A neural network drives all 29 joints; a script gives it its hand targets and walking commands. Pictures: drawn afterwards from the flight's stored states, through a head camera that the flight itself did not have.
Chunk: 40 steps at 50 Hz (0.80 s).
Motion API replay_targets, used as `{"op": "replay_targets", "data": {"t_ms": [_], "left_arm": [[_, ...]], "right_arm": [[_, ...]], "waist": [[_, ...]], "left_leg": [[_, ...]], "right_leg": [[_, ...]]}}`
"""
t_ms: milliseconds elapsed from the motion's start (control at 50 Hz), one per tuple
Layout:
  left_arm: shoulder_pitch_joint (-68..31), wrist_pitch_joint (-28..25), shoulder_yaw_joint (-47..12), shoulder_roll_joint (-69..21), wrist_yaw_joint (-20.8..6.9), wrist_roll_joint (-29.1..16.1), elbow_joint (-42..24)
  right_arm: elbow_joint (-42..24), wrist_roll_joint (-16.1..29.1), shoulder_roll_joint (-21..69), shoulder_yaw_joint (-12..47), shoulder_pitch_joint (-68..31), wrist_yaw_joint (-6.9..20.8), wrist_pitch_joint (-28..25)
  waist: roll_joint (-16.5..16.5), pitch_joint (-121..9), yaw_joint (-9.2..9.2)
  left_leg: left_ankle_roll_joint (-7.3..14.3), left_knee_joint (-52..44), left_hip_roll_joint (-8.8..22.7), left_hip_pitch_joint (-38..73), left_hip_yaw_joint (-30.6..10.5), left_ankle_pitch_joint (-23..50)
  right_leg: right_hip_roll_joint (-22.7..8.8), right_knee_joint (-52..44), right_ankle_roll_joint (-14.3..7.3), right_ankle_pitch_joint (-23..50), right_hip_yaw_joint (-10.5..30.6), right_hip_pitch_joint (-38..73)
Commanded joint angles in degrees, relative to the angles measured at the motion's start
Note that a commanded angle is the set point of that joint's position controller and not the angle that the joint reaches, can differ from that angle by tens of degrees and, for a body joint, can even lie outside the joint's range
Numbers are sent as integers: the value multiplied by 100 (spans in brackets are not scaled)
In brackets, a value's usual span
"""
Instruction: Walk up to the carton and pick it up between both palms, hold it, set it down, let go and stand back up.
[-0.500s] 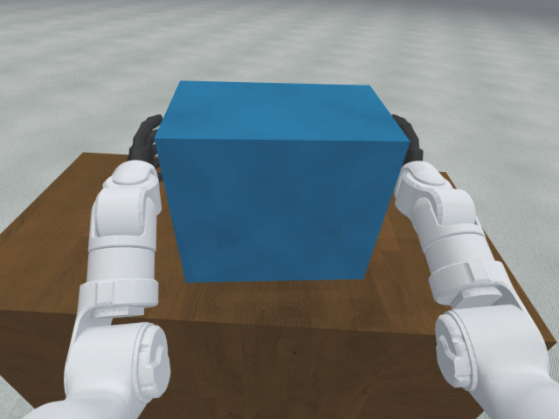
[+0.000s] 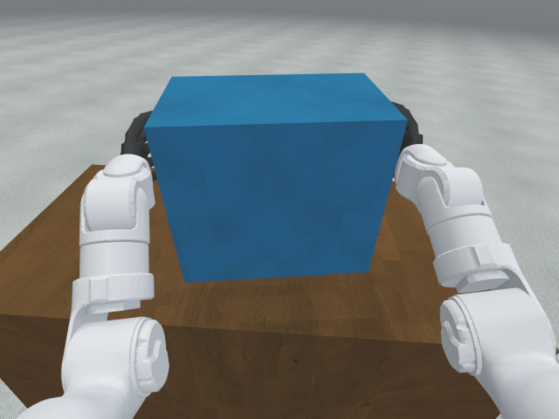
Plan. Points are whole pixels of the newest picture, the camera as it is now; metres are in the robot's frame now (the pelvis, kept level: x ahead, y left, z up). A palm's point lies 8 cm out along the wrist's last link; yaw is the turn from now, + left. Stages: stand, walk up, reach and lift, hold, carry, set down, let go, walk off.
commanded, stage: hold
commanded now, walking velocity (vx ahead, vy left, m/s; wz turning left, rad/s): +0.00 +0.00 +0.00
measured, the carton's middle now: (273, 178) +0.38 +0.01 +0.23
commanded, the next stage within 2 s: none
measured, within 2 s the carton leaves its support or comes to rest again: neither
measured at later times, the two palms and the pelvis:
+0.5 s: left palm (132, 158) +0.36 +0.19 +0.27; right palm (408, 150) +0.36 -0.17 +0.28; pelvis -0.01 +0.00 +0.00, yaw +0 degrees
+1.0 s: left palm (133, 156) +0.36 +0.19 +0.27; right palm (407, 145) +0.37 -0.17 +0.29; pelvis +0.00 +0.00 +0.00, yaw +1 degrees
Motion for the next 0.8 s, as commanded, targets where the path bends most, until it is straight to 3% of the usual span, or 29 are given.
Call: {"op": "replay_targets", "data": {"t_ms": [0,80,100,120,220,300,360,400,500,600,720,780], "left_arm": [[-5151,-624,-2447,-3481,-872,-1225,-1194],[-5343,-698,-2328,-3485,-865,-1269,-923],[-5300,-770,-2264,-3444,-867,-1334,-1109],[-5252,-781,-2157,-3344,-869,-1284,-1001],[-4961,-671,-1829,-3250,-1021,-984,-555],[-5229,-704,-2169,-3402,-974,-1206,-1043],[-5339,-694,-2124,-3429,-924,-1197,-998],[-5303,-699,-2037,-3406,-909,-1164,-888],[-5428,-683,-2128,-3502,-842,-1208,-758],[-5467,-680,-2112,-3525,-830,-1240,-840],[-5506,-701,-2023,-3423,-851,-1213,-756],[-5479,-694,-2096,-3466,-873,-1246,-742]], "right_arm": [[-2017,840,3841,1550,-5250,980,-121],[-1794,843,3899,1497,-5392,985,-70],[-2200,833,3937,1544,-5395,928,-114],[-2185,851,3908,1536,-5401,876,-94],[-1748,747,3711,1397,-5196,823,-27],[-2118,864,3685,1466,-5290,850,-59],[-1980,857,3639,1413,-5344,906,-48],[-2007,831,3731,1447,-5459,943,-66],[-1829,816,3655,1364,-5514,996,-43],[-1829,873,3730,1454,-5562,1012,-23],[-1716,858,3765,1346,-5485,979,16],[-1647,859,3672,1322,-5448,981,22]], "waist": [[431,-2306,-81],[434,-2404,-62],[176,-2761,-72],[135,-2735,-63],[216,-2115,-56],[423,-2513,-188],[439,-2416,-141],[283,-2406,-41],[435,-2363,-49],[360,-2586,24],[330,-2393,-44],[472,-2517,-79]], "left_leg": [[-104,-305,-298,91,-71,928],[-96,-311,-305,-20,-102,818],[-68,-255,-372,26,-86,949],[-64,-249,-393,46,-103,1016],[-71,-379,-353,-41,-98,850],[-217,-212,-328,212,-134,1299],[-189,-271,-304,122,-135,1047],[-107,-307,-293,70,-140,931],[-145,-313,-265,33,-166,870],[-127,-295,-278,16,-154,916],[-91,-324,-314,-59,-162,788],[-138,-315,-296,-58,-166,845]], "right_leg": [[199,8,150,921,290,874],[198,32,148,927,295,885],[115,107,257,1284,366,1167],[117,149,301,1483,358,1247],[108,23,214,1018,332,1098],[188,70,160,1177,276,1037],[190,37,116,846,278,878],[183,34,136,767,298,882],[204,21,80,593,314,749],[208,51,94,704,340,862],[156,11,132,685,366,824],[157,48,94,804,387,895]]}}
